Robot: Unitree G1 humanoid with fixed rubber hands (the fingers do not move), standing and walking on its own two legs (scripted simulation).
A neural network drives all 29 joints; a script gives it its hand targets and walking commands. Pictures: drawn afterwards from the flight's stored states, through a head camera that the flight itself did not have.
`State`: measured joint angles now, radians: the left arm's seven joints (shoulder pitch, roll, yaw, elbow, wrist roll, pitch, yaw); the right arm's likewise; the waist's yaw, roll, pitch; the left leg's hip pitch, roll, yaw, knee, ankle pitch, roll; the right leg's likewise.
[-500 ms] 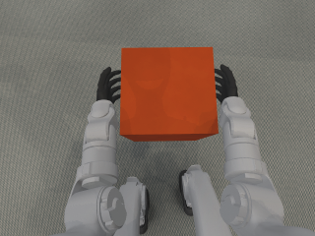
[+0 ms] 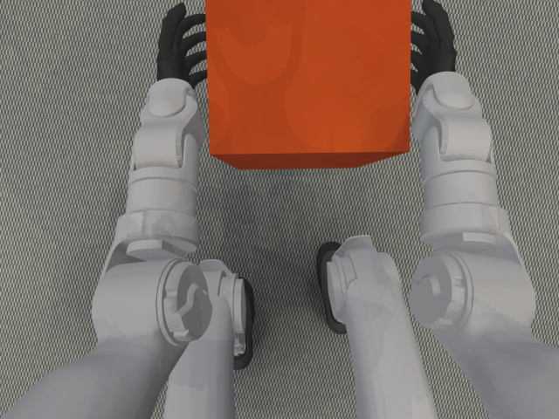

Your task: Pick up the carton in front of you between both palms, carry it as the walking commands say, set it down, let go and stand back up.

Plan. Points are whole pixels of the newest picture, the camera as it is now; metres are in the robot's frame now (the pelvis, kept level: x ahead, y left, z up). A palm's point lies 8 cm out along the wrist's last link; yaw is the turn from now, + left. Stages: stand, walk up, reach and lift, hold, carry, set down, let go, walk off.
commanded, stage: set down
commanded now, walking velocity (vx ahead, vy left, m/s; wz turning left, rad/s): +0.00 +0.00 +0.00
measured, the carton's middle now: (301, 91) +0.52 -0.09 -0.19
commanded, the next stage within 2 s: none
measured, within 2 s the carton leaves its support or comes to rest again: rests again in 0.82 s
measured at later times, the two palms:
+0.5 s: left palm (213, 88) +0.57 +0.04 -0.25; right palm (406, 85) +0.52 -0.26 -0.25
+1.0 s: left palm (210, 97) +0.56 +0.05 -0.27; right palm (401, 95) +0.51 -0.25 -0.27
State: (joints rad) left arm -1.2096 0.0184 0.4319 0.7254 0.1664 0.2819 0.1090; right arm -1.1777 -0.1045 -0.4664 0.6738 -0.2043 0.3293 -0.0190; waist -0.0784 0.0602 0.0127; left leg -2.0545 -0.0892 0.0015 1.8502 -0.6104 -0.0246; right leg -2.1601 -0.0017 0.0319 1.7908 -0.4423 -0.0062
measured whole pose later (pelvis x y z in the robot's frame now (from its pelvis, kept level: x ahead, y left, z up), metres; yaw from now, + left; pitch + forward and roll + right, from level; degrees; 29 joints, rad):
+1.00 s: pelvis -0.01 +0.01 -0.10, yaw +1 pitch +36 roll +0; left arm -1.56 0.21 0.21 1.01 -0.01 0.23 0.13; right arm -1.48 -0.35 -0.36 0.98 -0.03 0.25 0.04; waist -0.13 0.06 0.43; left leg -2.20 -0.15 -0.01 2.23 -0.66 -0.03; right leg -2.28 -0.05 0.01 2.15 -0.49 0.00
